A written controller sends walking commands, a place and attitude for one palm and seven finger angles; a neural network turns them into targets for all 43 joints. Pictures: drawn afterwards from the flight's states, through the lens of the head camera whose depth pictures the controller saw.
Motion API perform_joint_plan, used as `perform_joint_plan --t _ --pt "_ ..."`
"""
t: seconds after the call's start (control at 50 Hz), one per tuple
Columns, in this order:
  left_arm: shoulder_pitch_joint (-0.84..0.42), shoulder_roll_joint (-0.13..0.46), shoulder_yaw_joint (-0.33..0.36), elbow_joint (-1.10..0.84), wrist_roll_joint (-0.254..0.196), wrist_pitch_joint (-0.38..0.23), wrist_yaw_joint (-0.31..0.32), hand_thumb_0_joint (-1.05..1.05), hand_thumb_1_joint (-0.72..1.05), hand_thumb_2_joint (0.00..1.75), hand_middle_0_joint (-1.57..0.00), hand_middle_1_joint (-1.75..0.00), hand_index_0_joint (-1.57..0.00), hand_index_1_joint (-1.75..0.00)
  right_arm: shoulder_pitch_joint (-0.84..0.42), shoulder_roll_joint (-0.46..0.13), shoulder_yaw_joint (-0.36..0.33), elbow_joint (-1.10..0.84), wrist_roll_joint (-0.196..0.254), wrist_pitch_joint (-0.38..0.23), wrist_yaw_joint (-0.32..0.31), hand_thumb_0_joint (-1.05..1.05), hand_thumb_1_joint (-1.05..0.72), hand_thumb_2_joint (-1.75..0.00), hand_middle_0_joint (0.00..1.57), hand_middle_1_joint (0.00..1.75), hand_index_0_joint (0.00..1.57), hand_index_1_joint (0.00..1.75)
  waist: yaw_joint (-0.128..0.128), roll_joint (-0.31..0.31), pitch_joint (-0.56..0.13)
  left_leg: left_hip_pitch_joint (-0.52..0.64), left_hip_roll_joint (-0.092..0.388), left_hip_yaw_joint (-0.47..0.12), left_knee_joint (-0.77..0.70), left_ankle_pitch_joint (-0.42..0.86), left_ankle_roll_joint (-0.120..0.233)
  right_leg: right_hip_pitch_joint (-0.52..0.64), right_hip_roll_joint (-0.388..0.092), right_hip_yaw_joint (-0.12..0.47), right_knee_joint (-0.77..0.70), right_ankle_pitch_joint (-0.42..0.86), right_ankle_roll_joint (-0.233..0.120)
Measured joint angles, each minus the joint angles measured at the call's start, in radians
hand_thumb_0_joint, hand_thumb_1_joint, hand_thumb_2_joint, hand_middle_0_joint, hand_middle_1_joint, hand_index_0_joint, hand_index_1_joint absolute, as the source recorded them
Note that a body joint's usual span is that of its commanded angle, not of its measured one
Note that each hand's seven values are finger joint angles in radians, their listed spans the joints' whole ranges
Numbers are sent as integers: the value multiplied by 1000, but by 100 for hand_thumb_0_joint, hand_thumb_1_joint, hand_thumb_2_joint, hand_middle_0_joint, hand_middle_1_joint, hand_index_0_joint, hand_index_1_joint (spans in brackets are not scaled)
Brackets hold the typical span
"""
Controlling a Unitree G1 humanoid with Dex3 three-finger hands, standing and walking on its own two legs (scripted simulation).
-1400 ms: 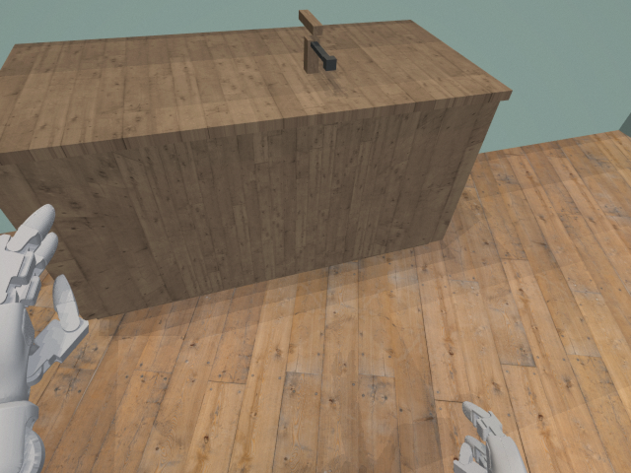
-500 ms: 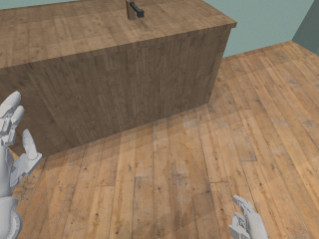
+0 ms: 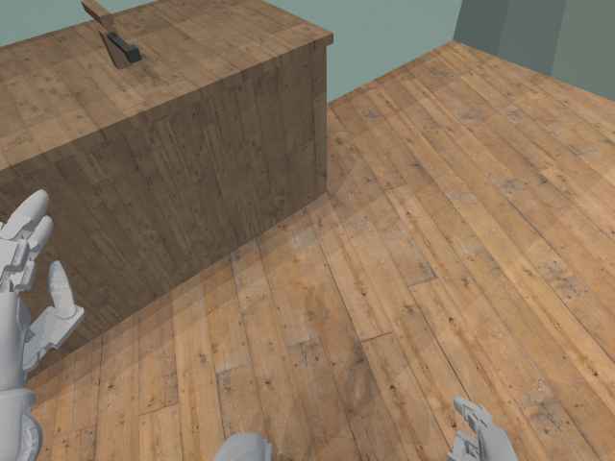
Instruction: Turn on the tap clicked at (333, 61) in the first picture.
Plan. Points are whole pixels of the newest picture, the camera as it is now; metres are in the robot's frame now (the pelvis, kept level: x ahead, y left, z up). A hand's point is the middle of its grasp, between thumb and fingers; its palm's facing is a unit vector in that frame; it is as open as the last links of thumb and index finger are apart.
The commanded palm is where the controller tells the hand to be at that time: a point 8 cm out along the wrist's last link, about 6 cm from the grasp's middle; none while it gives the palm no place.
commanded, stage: walk to a spot facing it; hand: left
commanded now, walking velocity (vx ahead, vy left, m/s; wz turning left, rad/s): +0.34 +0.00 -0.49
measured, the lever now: (132, 54) +0.92 +0.47 +0.08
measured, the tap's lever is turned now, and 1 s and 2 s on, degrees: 0 0 0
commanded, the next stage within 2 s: turn to face it in 0.94 s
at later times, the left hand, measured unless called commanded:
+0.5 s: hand (150, 166) +0.41 +0.21 +0.18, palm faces +0.21 -0.92 -0.33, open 7.4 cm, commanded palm +0.36 +0.26 +0.18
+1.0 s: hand (330, 81) +0.58 +0.00 +0.20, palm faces -0.13 -0.84 -0.53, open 7.4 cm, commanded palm +0.55 +0.09 +0.18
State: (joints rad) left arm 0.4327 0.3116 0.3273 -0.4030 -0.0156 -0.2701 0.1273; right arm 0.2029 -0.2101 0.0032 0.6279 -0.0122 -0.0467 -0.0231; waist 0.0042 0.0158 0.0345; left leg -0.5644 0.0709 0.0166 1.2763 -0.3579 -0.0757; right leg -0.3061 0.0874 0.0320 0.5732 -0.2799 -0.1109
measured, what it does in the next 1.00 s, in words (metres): walks ahead, turning right: left foot, then right foot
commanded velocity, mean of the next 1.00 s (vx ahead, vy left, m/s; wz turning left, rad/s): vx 0.31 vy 0.00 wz -0.44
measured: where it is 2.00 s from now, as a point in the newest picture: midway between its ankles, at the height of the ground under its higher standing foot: (356, 442)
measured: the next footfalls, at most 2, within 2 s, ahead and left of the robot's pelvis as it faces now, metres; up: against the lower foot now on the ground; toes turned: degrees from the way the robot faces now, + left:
left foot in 0.36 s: +0.18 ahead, +0.14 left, +0.00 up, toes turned -3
right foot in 0.82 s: +0.32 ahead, -0.17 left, +0.00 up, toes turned -35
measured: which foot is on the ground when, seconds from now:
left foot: up 0.00-0.34, down 0.36-0.82, up 0.84-1.00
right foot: down 0.00-0.38, up 0.40-0.80, down 0.82-1.00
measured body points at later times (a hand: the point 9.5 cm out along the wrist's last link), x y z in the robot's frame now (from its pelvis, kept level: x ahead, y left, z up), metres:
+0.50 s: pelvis +0.14 +0.03 +0.00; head +0.15 +0.05 +0.45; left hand +0.39 +0.26 +0.20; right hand +0.26 -0.21 -0.07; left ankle +0.14 +0.14 -0.73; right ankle +0.05 -0.04 -0.64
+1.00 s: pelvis +0.27 -0.06 -0.01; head +0.32 -0.10 +0.43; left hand +0.58 +0.05 +0.22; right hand +0.29 -0.37 -0.11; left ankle +0.35 +0.09 -0.63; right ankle +0.28 -0.14 -0.73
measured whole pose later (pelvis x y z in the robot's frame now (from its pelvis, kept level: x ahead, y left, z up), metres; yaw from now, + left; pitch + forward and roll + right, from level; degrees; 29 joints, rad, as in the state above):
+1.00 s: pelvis +0.27 -0.06 -0.01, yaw -32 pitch +0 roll +0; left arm 0.46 0.44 0.45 -0.68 -0.01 -0.28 0.12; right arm 0.10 -0.23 -0.03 0.61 -0.01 -0.04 0.00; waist -0.03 0.00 0.14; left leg -0.64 0.15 -0.01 1.36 -0.39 -0.06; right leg -0.41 0.05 -0.11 0.65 -0.25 -0.10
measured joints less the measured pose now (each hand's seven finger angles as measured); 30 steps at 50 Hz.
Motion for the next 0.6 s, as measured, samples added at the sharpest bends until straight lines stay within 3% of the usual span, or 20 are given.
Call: perform_joint_plan --t 0.1,0.2,0.32,0.38,0.42,0.46,0.5,0.54,0.6 --pt "53 69 37 -46 -9 -28 4 1 89 90 -21 -31 -22 -30 -1 -19 -21 -27 4 10 3 1 -91 -90 20 30 20 30 -12 -23 -14 -35 8 1 -160 43 1 45 15 67 -132 60 -2" --pt "64 75 49 -62 -16 -23 13 1 89 90 -21 -31 -22 -30 15 -44 -40 -34 16 16 3 1 -91 -90 20 30 20 30 -7 -20 -48 2 6 17 -367 56 18 82 28 120 -164 48 5" --pt "46 48 26 -53 -16 9 11 1 89 90 -21 -31 -22 -30 48 -37 -33 -40 24 18 -4 1 -91 -90 20 30 20 30 6 -29 -93 133 -15 71 -611 77 47 132 43 160 -133 -28 19" --pt "29 47 32 -71 -18 18 13 1 89 90 -21 -31 -22 -30 47 -18 -20 -50 22 5 -12 1 -91 -90 20 30 20 30 12 -57 -93 237 -27 111 -740 104 80 109 51 172 12 -124 36" --pt "-4 43 43 -57 -15 18 16 1 89 90 -21 -31 -22 -30 20 15 -9 -46 16 -2 -17 1 -91 -90 20 30 20 30 27 -92 -73 267 -32 158 -709 57 90 18 21 106 265 -192 69" --pt "-27 37 44 -48 -10 24 17 1 89 90 -21 -31 -21 -30 2 40 9 -47 2 -19 -15 1 -91 -90 20 30 20 30 26 -85 -57 307 -15 184 -708 29 90 -90 -7 21 518 -195 89" --pt "-45 35 30 -65 -5 33 15 1 89 90 -21 -31 -21 -30 -1 60 25 -49 -4 -36 -4 1 -91 -90 20 30 20 30 21 -66 -46 346 5 197 -728 20 82 -189 -47 -41 673 -169 105" --pt "-55 39 17 -102 4 35 7 2 89 90 -20 -31 -21 -30 3 75 38 -51 -4 -45 8 1 -91 -90 20 30 20 30 23 -48 -33 386 28 216 -756 15 76 -270 -91 -81 708 -115 119" --pt "-49 58 25 -148 17 17 -2 1 89 90 -20 -31 -21 -30 15 94 48 -54 -8 -42 19 1 -90 -90 21 30 20 30 17 -28 -12 445 59 249 -801 6 61 -341 -140 -128 607 -34 135"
